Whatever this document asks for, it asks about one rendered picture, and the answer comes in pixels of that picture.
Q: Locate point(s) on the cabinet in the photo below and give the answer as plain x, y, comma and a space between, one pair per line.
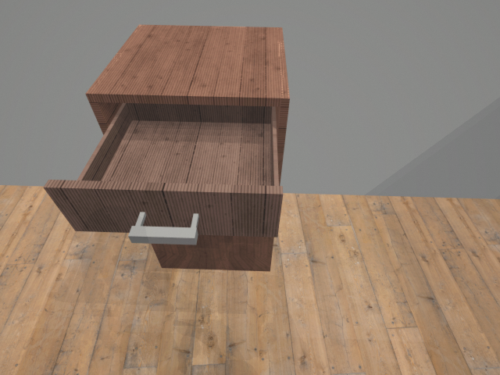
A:
201, 65

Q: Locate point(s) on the drawer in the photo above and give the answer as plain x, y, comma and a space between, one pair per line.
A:
171, 161

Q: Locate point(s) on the handle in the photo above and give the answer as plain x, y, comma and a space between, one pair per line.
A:
164, 235

